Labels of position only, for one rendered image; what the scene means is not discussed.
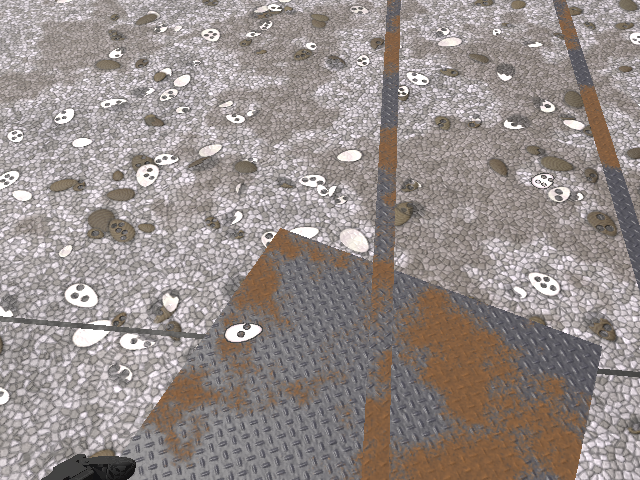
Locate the robot left hand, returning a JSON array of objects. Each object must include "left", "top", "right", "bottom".
[{"left": 41, "top": 454, "right": 136, "bottom": 480}]

